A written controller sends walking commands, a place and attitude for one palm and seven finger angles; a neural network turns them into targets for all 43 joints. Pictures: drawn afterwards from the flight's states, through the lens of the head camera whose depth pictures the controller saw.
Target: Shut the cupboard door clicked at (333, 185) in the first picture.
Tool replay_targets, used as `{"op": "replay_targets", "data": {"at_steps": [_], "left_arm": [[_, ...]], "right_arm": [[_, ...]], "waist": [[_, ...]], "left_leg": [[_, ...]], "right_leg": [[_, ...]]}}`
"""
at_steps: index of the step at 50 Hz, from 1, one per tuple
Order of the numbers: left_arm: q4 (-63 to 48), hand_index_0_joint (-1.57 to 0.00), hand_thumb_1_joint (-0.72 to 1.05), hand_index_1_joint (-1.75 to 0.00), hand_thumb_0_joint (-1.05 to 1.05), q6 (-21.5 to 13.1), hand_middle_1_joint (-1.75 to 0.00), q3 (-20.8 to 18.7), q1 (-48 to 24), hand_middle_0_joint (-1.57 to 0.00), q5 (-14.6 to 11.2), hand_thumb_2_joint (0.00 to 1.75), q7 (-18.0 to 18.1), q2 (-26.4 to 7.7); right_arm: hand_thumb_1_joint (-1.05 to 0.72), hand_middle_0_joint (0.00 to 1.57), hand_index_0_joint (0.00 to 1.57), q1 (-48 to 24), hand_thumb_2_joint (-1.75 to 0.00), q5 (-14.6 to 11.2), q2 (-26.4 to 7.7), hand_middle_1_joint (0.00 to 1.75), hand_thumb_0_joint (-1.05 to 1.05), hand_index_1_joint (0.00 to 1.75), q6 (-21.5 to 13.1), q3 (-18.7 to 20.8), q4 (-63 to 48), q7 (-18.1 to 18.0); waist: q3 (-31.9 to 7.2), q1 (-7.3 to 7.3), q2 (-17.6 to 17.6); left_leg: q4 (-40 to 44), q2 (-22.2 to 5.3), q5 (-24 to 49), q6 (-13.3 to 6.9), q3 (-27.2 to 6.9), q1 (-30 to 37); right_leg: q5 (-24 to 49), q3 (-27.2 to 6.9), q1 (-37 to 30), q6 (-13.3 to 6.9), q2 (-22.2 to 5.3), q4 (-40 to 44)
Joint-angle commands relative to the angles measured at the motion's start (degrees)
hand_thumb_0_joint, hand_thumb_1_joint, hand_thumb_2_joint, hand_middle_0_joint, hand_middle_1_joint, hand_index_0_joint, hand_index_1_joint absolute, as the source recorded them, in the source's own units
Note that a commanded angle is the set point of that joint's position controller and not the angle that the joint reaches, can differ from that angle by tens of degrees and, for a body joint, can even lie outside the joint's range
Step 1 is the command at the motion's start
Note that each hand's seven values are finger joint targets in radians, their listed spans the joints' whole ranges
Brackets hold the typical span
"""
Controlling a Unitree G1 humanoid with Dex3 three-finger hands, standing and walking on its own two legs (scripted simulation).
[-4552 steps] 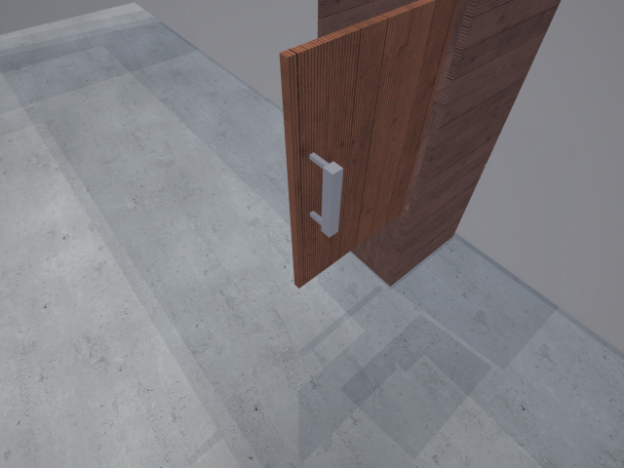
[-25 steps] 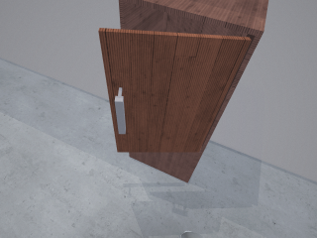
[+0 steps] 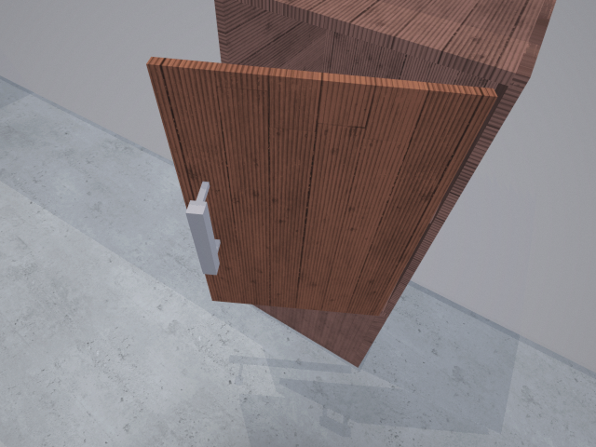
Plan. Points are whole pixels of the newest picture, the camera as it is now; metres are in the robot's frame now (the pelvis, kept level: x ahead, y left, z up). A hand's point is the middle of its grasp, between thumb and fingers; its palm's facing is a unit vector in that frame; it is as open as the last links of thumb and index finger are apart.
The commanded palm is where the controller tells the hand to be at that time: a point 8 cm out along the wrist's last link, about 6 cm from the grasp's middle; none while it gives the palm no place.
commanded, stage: come to a stop and stand still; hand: left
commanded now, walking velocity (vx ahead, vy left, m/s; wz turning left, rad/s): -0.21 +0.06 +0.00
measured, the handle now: (208, 230) +0.44 +0.18 -0.01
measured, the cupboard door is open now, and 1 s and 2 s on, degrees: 27 27 27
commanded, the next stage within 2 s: none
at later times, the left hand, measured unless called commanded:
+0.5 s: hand out of the picture +0.00 +0.18 -0.17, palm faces +0.05 -0.97 -0.25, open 7.4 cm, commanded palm none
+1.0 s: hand out of the picture -0.08 +0.21 -0.17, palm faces +0.05 -0.98 -0.19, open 7.4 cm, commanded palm none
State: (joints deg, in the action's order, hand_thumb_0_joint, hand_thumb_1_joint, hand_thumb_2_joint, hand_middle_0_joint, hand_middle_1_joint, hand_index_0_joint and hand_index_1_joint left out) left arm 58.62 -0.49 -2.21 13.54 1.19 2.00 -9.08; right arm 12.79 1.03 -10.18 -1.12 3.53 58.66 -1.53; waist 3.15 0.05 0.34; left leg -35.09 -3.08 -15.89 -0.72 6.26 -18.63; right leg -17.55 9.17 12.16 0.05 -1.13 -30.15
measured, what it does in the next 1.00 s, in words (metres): shifts its weight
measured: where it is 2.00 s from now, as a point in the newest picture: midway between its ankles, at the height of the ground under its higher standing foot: outside the picture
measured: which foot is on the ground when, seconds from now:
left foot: down 0.00-1.00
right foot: down 0.00-1.00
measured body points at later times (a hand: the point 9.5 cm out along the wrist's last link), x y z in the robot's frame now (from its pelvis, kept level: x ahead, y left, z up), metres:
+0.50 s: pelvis -0.03 -0.01 +0.00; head -0.03 -0.01 +0.45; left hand -0.01 +0.23 -0.15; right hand +0.08 -0.25 -0.14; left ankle +0.00 +0.08 -0.73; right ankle -0.02 -0.13 -0.73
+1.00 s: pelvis -0.09 +0.03 +0.00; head -0.10 +0.05 +0.45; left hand -0.08 +0.26 -0.16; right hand -0.09 -0.20 -0.15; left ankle +0.00 +0.08 -0.73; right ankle -0.02 -0.12 -0.72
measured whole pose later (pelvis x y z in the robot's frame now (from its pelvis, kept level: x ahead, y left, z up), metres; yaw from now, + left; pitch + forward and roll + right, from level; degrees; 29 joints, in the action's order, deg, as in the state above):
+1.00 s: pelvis -0.09 +0.03 +0.00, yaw +2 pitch -3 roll -2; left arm 55.8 1.8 -1.0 18.9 1.4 1.6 -10.6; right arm 18.5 1.0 -9.4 1.8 0.9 59.7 -0.6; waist 2.0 0.2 0.2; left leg -29.7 2.9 -9.6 -5.4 2.2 -18.9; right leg -18.3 -0.5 17.0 -0.6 -0.6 -30.8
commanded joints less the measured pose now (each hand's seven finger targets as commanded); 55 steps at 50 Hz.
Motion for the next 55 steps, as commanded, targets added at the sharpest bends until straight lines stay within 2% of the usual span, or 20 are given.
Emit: {"op": "replay_targets", "data": {"at_steps": [1, 3, 5, 10, 12, 14, 15, 16, 17, 18, 19, 21, 23, 25, 27, 32, 34, 44, 51, 55], "left_arm": [[-2.52, -0.20, 0.90, -0.30, 0.00, 0.18, -0.30, -0.10, 5.18, -0.20, -0.44, 0.90, 0.51, -3.18], [-1.88, -0.20, 0.90, -0.30, 0.00, 0.96, -0.30, -0.06, 5.64, -0.20, -0.28, 0.90, 0.82, -4.53], [-1.98, -0.20, 0.90, -0.30, 0.00, 1.33, -0.30, -0.40, 5.74, -0.20, -0.33, 0.90, 0.74, -5.23], [-2.58, -0.20, 0.90, -0.30, 0.00, 1.67, -0.30, -0.91, 7.83, -0.20, 0.22, 0.90, 0.54, -4.75], [-3.17, -0.20, 0.90, -0.30, 0.00, 1.35, -0.30, -1.18, 8.45, -0.20, 0.75, 0.90, 0.61, -6.20], [-3.44, -0.20, 0.90, -0.30, 0.00, 0.78, -0.30, -1.40, 7.36, -0.20, 1.00, 0.90, 0.55, -8.97], [-3.62, -0.20, 0.90, -0.30, 0.00, 0.65, -0.30, -1.26, 6.79, -0.20, 0.89, 0.90, 0.68, -8.67], [-6.35, -0.20, 0.90, -0.30, 0.00, -0.72, -0.30, -0.85, 6.07, -0.20, 1.61, 0.90, 3.12, -7.59], [-8.97, -0.20, 0.90, -0.30, 0.00, -1.62, -0.30, -1.67, 9.06, -0.20, 0.77, 0.90, 2.66, -12.56], [-8.82, -0.20, 0.90, -0.30, 0.00, -1.82, -0.30, -1.48, 7.80, -0.20, 0.47, 0.90, 2.43, -11.00], [-8.94, -0.20, 0.90, -0.30, 0.00, -1.91, -0.30, -1.69, 6.85, -0.20, 0.16, 0.90, 2.33, -11.90], [-9.55, -0.20, 0.90, -0.30, 0.00, -1.40, -0.30, -0.53, 5.26, -0.20, 0.04, 0.90, 1.98, -9.83], [-9.95, -0.20, 0.90, -0.30, 0.00, -0.57, -0.30, 0.28, 4.54, -0.20, 0.14, 0.90, 1.57, -7.74], [-9.54, -0.20, 0.90, -0.30, 0.00, 0.14, -0.30, 0.62, 4.70, -0.20, 0.33, 0.90, 1.25, -8.03], [-9.30, -0.20, 0.90, -0.30, 0.00, 0.40, -0.30, 0.64, 5.29, -0.20, 0.48, 0.90, 0.76, -8.92], [-9.70, -0.20, 0.90, -0.30, 0.00, 0.72, -0.30, 0.20, 4.98, -0.20, 0.30, 0.90, 0.18, -9.96], [-9.90, -0.20, 0.90, -0.30, 0.00, 0.65, -0.30, 0.11, 4.72, -0.20, 0.22, 0.90, 0.15, -9.42], [-6.39, -0.20, 0.90, -0.30, 0.00, 1.24, -0.30, 0.21, 8.79, -0.20, 0.28, 0.90, -0.25, -6.20], [-3.79, -0.20, 0.90, -0.30, 0.00, 1.37, -0.30, 0.19, 11.66, -0.20, 0.47, 0.90, -0.06, -5.31], [-2.72, -0.20, 0.90, -0.30, 0.00, 1.21, -0.30, -0.05, 12.92, -0.20, 0.45, 0.90, 0.00, -5.24]], "right_arm": [[-0.90, 0.20, 0.20, 5.33, -0.90, -0.07, -6.62, 0.30, 0.00, 0.30, 0.27, -0.13, -0.88, -0.28], [-0.90, 0.20, 0.20, 2.54, -0.90, -0.38, -6.25, 0.30, 0.00, 0.30, 0.42, -0.22, -1.53, -1.01], [-0.90, 0.20, 0.20, 2.15, -0.90, -0.35, -7.07, 0.30, 0.00, 0.30, 0.79, 0.24, -2.01, -1.26], [-0.90, 0.20, 0.20, -2.66, -0.90, -0.22, -8.50, 0.30, 0.00, 0.30, 1.99, 1.74, -4.60, -0.99], [-0.90, 0.20, 0.20, -4.13, -0.90, -0.46, -6.92, 0.30, 0.00, 0.30, 2.46, 1.93, -5.47, -0.64], [-0.90, 0.20, 0.20, -3.67, -0.90, -0.52, -3.31, 0.30, 0.00, 0.30, 3.23, 1.48, -5.92, -0.14], [-0.90, 0.20, 0.20, -4.72, -0.90, -0.46, -2.76, 0.30, 0.00, 0.30, 3.73, 1.22, -5.84, -0.06], [-0.90, 0.20, 0.20, -5.41, -0.90, -0.54, -6.02, 0.30, 0.00, 0.30, 1.01, 0.86, -10.87, 0.14], [-0.90, 0.20, 0.20, -4.79, -0.90, -0.79, -3.12, 0.30, 0.00, 0.30, 0.90, 0.43, -10.98, 1.37], [-0.90, 0.20, 0.20, -5.98, -0.90, -0.77, -3.00, 0.30, 0.00, 0.30, 0.82, 0.11, -10.68, 1.65], [-0.90, 0.20, 0.20, -3.80, -0.90, -1.09, -2.21, 0.30, 0.00, 0.30, 0.99, -0.03, -10.43, 1.56], [-0.90, 0.20, 0.20, -2.33, -0.90, -0.92, -3.18, 0.30, 0.00, 0.30, 0.96, -0.35, -9.65, 1.44], [-0.90, 0.20, 0.20, -1.94, -0.90, -0.35, -5.25, 0.30, 0.00, 0.30, 0.79, -0.63, -9.52, 1.24], [-0.90, 0.20, 0.20, -3.49, -0.90, -0.12, -5.79, 0.30, 0.00, 0.30, 0.96, -1.11, -9.60, 1.33], [-0.90, 0.20, 0.20, -2.66, -0.90, 0.17, -6.94, 0.30, 0.00, 0.30, 1.16, -1.13, -9.69, 1.53], [-0.90, 0.20, 0.20, 2.06, -0.90, 0.73, -7.42, 0.30, 0.00, 0.30, 1.36, -1.33, -8.63, 1.64], [-0.90, 0.20, 0.20, 3.04, -0.90, 0.68, -7.30, 0.30, 0.00, 0.30, 1.19, -1.51, -8.18, 1.49], [-0.90, 0.20, 0.20, 2.84, -0.90, 0.13, -8.40, 0.30, 0.00, 0.30, 1.01, -1.18, -5.31, 0.74], [-0.90, 0.20, 0.20, 3.25, -0.90, 0.21, -7.40, 0.30, 0.00, 0.30, 1.99, -0.66, -3.64, 0.77], [-0.90, 0.20, 0.20, 3.79, -0.90, 0.10, -6.82, 0.30, 0.00, 0.30, 2.30, -0.40, -3.08, 0.62]], "waist": [[-5.32, -0.71, 7.01], [-3.39, -0.75, 12.86], [-3.96, -0.31, 11.62], [-6.93, -1.21, 3.43], [-6.74, -1.27, -4.55], [-5.12, -0.92, -16.66], [-4.27, -1.55, -17.53], [-9.61, 0.37, -11.47], [-14.70, -2.16, -18.16], [-14.19, -1.66, -7.46], [-13.41, -0.13, -9.07], [-8.07, 1.10, -6.74], [-1.39, 0.27, -1.50], [4.44, -0.47, 3.59], [6.40, -0.55, 2.98], [2.10, 0.08, -0.17], [0.69, 0.12, -0.97], [-0.89, -1.80, 3.69], [2.39, -1.12, 0.95], [0.71, -0.31, -1.32]], "left_leg": [[8.88, -11.49, 44.81, -3.71, -9.39, 11.04], [10.14, -10.61, 56.36, -4.85, -10.01, 12.71], [10.55, -11.58, 60.17, -6.49, -10.50, 16.41], [7.47, -10.80, 46.00, -6.94, -9.46, 16.75], [3.18, -5.76, 28.18, -3.01, -6.14, 10.96], [-3.93, 2.07, 1.25, 0.68, -1.57, 2.77], [-9.68, 2.81, -11.64, 1.26, -3.06, -0.04], [-1.82, 3.32, -12.62, 1.82, -2.88, -4.72], [-3.95, 3.44, -6.14, -0.36, -3.23, -3.88], [-2.15, 4.58, -2.66, -0.49, -1.74, -1.57], [1.18, 4.41, 1.02, -0.69, -2.42, 1.19], [6.38, 2.13, 5.77, -1.26, -4.48, 7.66], [8.34, -3.21, 10.02, -3.11, -9.70, 5.20], [12.13, -2.74, -1.98, -3.61, -12.12, -1.60], [14.93, -1.52, -13.15, -3.00, -12.51, -5.54], [13.67, -0.25, -15.53, -2.57, -11.09, -4.53], [14.32, -0.62, -14.14, -2.84, -12.06, -4.80], [22.20, -4.33, -21.50, -4.37, -18.82, -10.32], [20.61, -1.64, -23.35, -2.96, -16.38, -9.02], [17.46, 0.12, -19.56, -2.21, -14.53, -3.20]], "right_leg": [[8.23, -4.92, -0.49, 0.47, -4.77, 2.63], [7.35, -4.65, 0.48, 0.93, -4.41, -0.72], [-1.13, -5.13, 2.92, 0.99, -3.73, -3.46], [3.21, -6.18, 2.73, 0.93, -3.20, -1.11], [23.94, -11.44, -0.05, -0.36, -6.73, 4.30], [44.37, -18.79, -3.06, -6.51, -16.33, 6.18], [45.99, -19.30, -3.09, -10.21, -18.17, 7.75], [70.67, -22.03, -14.69, -6.46, -13.07, 0.55], [66.05, -17.39, -16.60, -5.51, -13.07, -2.73], [62.98, -16.76, -15.32, -6.02, -13.25, -3.96], [52.17, -15.22, -12.33, -5.84, -11.68, -3.91], [30.73, -13.44, -1.49, -3.74, -8.99, -1.63], [8.67, -11.33, 5.41, -1.59, -4.98, 2.55], [-4.83, -11.10, 6.13, -1.57, -3.45, 5.20], [-10.88, -12.00, 6.58, -2.02, -2.89, 6.63], [-17.30, -13.25, 7.53, -2.58, -3.69, 8.22], [-14.12, -12.65, 5.70, -2.36, -3.19, 7.13], [-5.33, -9.24, -1.83, -1.39, 0.65, -0.87], [-11.70, -12.96, 2.91, -2.45, 0.21, 3.85], [-12.18, -14.86, 7.29, -2.76, 0.16, 5.51]]}}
